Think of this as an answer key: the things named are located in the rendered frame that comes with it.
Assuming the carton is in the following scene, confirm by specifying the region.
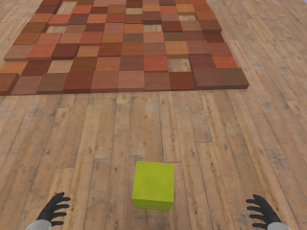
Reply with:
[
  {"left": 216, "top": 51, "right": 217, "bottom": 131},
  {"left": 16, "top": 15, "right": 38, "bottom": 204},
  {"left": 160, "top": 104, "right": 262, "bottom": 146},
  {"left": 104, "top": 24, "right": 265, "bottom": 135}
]
[{"left": 131, "top": 161, "right": 175, "bottom": 211}]

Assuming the left robot hand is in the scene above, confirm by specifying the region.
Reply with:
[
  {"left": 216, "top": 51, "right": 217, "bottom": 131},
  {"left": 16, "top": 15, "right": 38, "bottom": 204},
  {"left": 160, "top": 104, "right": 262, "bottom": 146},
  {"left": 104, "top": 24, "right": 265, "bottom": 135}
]
[{"left": 36, "top": 192, "right": 71, "bottom": 227}]

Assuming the right robot hand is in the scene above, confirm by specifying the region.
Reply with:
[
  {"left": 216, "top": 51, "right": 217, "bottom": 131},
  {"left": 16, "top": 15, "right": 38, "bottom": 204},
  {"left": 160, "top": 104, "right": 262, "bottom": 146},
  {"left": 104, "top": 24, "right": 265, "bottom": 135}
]
[{"left": 246, "top": 194, "right": 282, "bottom": 230}]

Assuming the robot left forearm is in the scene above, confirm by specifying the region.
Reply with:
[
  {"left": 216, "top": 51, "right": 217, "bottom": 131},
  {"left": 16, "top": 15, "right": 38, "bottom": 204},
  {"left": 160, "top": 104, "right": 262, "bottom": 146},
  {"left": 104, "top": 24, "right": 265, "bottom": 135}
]
[{"left": 26, "top": 219, "right": 52, "bottom": 230}]

